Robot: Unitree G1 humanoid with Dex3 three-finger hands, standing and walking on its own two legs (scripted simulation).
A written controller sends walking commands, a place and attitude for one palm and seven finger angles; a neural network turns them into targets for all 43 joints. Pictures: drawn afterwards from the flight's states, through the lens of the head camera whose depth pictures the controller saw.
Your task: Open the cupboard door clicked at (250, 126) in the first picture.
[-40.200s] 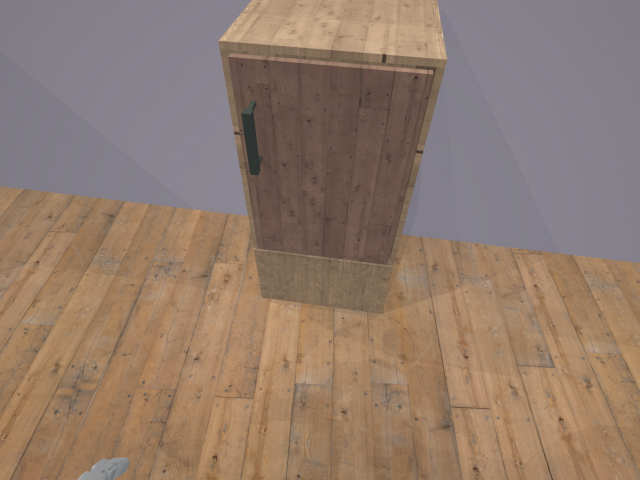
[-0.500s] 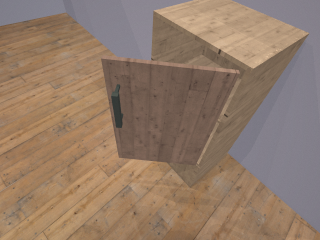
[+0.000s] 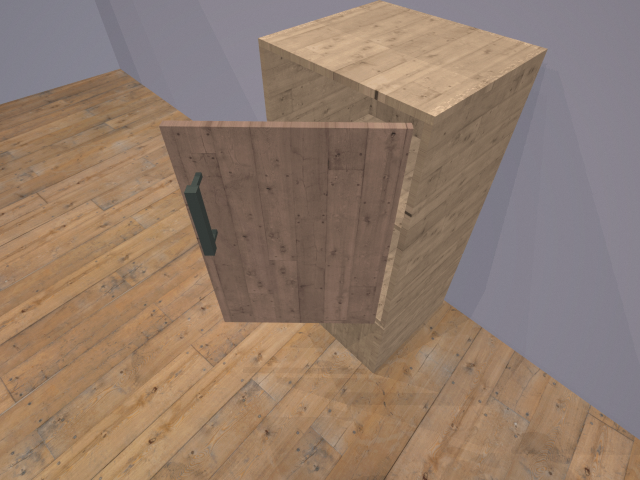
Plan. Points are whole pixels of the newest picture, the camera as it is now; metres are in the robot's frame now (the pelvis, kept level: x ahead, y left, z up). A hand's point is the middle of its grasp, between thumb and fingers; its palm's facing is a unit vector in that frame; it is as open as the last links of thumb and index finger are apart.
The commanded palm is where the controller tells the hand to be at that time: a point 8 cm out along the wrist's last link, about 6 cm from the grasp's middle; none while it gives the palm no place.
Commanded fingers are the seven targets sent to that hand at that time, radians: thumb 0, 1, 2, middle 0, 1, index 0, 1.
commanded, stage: come to a stop and stand still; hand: left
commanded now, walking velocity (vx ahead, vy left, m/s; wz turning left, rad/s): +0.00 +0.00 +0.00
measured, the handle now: (204, 215) +0.56 +0.24 -0.02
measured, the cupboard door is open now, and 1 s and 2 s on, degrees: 46 46 46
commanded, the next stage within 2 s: look again from close up in 1.14 s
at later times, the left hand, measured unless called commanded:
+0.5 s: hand out of the picture +0.02 +0.14 -0.16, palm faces +0.02 -0.98 -0.18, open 7.3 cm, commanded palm none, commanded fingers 0.00 0.90 0.90 -0.20 -0.30 -0.20 -0.30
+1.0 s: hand out of the picture +0.07 +0.16 -0.16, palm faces +0.01 -0.98 -0.21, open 7.4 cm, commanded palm none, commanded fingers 0.00 0.90 0.90 -0.20 -0.30 -0.20 -0.30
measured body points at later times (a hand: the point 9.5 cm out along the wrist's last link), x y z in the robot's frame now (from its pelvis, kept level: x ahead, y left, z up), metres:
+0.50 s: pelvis +0.03 -0.03 +0.02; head +0.04 -0.03 +0.46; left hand +0.02 +0.19 -0.14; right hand +0.04 -0.24 -0.15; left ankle +0.03 +0.09 -0.72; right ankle +0.01 -0.09 -0.73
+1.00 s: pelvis +0.06 -0.02 +0.02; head +0.07 -0.02 +0.47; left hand +0.07 +0.21 -0.14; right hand +0.07 -0.24 -0.15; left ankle +0.03 +0.09 -0.72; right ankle +0.01 -0.09 -0.72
